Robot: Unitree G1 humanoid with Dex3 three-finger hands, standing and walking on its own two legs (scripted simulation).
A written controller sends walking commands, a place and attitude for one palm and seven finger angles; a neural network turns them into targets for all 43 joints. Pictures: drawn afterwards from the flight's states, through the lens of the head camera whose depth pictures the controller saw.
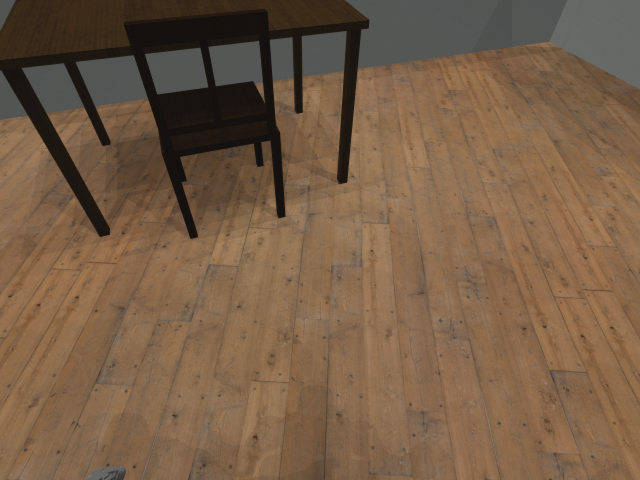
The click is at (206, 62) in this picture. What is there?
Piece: chair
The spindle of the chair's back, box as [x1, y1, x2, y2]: [199, 40, 221, 120]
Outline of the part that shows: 199,41 215,120 221,120 206,40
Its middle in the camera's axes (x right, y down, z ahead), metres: -0.36 -0.50 +1.24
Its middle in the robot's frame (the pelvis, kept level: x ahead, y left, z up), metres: +1.24 +0.42 -0.11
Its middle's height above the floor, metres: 0.66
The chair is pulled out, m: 0.00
